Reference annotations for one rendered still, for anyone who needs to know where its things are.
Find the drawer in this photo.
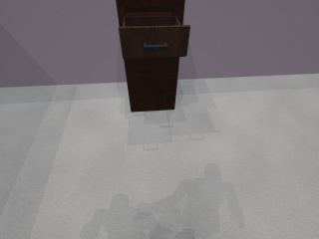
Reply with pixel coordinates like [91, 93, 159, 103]
[119, 16, 190, 59]

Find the handle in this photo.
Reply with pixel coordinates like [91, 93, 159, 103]
[144, 42, 168, 52]

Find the cabinet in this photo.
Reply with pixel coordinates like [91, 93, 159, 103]
[116, 0, 185, 113]

